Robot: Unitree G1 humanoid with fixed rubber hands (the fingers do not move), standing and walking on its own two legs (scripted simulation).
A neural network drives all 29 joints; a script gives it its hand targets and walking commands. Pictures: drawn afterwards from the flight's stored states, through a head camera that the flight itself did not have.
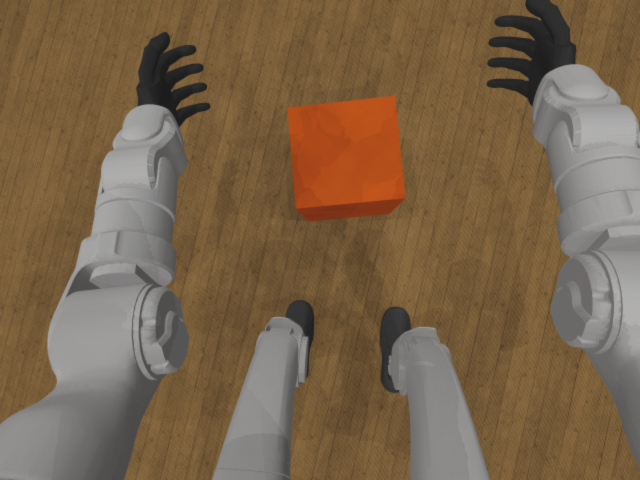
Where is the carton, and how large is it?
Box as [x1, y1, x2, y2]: [287, 96, 404, 220]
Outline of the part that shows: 394,96 287,108 295,204 298,211 307,220 389,213 404,198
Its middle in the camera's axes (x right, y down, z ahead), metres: +0.06 -0.16 +0.86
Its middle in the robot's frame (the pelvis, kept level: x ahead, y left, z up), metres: +0.55 +0.03 -0.53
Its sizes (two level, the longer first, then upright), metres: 0.210 0.200 0.250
